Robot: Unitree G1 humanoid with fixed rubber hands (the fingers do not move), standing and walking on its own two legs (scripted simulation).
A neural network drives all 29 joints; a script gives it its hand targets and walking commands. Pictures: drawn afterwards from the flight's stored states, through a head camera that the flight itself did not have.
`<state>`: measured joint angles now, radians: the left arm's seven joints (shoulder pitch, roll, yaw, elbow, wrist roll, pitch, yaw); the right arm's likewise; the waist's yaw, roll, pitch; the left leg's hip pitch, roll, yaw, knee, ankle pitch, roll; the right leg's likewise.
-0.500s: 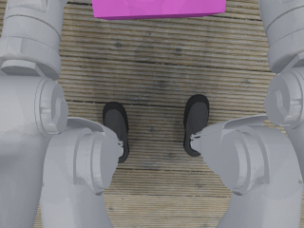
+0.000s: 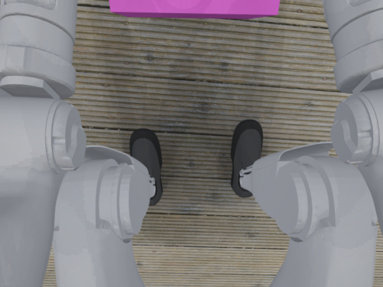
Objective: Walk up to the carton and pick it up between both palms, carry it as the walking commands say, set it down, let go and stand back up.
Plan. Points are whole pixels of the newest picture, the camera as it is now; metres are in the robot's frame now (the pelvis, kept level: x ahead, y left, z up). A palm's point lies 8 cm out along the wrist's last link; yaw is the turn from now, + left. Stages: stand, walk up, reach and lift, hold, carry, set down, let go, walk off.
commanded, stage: reach and lift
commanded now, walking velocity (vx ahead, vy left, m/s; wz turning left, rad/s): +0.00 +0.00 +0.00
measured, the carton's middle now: out of the picture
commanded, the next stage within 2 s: none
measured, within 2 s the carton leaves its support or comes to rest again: neither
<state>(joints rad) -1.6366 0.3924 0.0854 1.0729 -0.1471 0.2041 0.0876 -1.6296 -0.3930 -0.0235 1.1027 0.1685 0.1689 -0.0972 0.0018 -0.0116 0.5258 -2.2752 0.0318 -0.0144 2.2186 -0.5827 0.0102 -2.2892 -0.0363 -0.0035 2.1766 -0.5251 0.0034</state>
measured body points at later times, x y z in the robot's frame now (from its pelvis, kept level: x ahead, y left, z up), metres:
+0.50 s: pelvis -0.01 +0.00 +0.00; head +0.37 +0.02 +0.23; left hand +0.58 +0.18 -0.16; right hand +0.58 -0.15 -0.16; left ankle +0.11 +0.12 -0.33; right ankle +0.12 -0.13 -0.33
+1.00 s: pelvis -0.02 +0.00 +0.02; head +0.33 +0.03 +0.29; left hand +0.57 +0.19 -0.09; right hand +0.57 -0.13 -0.09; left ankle +0.11 +0.12 -0.33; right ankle +0.12 -0.13 -0.33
